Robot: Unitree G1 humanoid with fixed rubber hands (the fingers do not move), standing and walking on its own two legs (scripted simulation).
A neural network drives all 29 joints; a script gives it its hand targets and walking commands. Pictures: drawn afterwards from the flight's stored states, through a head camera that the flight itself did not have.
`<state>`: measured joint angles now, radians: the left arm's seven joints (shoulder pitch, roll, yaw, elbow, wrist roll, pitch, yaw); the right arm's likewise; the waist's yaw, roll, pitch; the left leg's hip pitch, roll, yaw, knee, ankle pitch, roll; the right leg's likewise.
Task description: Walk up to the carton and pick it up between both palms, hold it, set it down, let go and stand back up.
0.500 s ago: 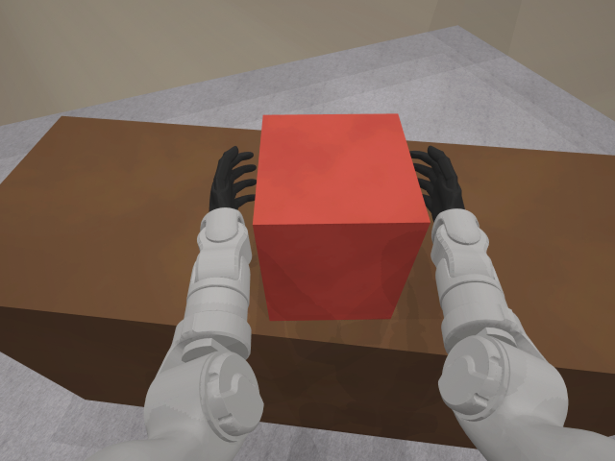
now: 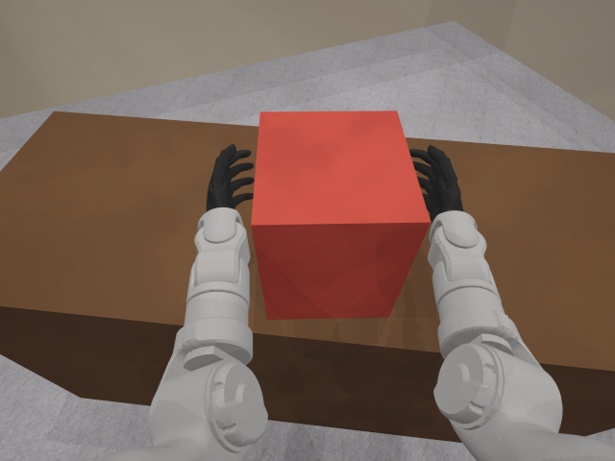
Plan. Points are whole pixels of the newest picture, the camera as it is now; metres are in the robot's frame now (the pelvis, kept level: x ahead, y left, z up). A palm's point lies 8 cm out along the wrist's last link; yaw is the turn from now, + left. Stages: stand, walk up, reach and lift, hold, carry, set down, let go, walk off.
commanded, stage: reach and lift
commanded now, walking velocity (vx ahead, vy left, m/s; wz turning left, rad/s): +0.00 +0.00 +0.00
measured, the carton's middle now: (328, 221) +0.46 +0.01 +0.02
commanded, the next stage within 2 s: none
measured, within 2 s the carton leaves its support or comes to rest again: leaves its support in 0.46 s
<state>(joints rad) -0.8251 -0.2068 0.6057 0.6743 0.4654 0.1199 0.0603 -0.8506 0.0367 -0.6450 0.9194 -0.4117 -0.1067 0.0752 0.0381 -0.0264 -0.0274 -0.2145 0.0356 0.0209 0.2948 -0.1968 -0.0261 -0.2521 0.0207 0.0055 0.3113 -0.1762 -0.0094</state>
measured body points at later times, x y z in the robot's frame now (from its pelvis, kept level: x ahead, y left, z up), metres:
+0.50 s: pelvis -0.02 -0.01 +0.00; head -0.01 +0.01 +0.45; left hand +0.39 +0.15 +0.11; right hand +0.40 -0.14 +0.11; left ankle -0.04 +0.13 -0.75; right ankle -0.02 -0.11 -0.75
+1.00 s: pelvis -0.04 -0.01 +0.00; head -0.06 +0.02 +0.45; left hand +0.37 +0.16 +0.15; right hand +0.39 -0.13 +0.16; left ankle -0.04 +0.13 -0.75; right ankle -0.02 -0.11 -0.75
